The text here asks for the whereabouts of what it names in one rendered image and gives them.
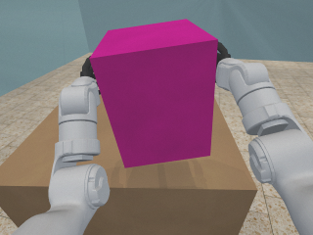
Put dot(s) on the robot right upper arm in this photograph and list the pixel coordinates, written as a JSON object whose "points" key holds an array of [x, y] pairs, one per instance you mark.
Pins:
{"points": [[284, 159]]}

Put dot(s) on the robot left upper arm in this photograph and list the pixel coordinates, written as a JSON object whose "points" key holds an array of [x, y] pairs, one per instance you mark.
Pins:
{"points": [[75, 193]]}

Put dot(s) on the robot right forearm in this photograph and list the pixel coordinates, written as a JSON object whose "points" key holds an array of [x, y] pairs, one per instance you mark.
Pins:
{"points": [[262, 109]]}

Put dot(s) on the carton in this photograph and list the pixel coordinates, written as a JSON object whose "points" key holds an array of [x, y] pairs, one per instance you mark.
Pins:
{"points": [[157, 82]]}

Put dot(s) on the pedestal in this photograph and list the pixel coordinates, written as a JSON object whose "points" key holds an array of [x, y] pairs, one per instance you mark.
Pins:
{"points": [[208, 195]]}

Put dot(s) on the robot left forearm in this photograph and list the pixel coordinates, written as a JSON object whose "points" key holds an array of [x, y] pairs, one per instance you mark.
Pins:
{"points": [[77, 120]]}

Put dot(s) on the robot right hand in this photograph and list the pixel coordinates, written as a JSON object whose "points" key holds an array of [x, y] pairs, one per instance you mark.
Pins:
{"points": [[224, 54]]}

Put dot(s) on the robot left hand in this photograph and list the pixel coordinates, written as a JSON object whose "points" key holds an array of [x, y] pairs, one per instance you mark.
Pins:
{"points": [[87, 70]]}

